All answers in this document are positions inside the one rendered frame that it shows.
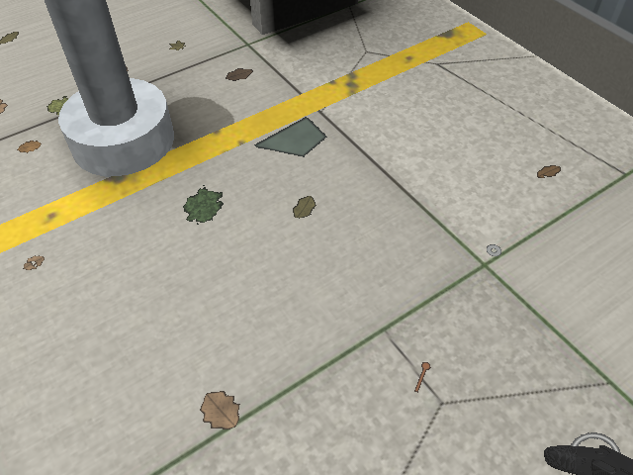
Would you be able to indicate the right robot hand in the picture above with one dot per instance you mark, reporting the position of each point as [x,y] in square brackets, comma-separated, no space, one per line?
[581,460]

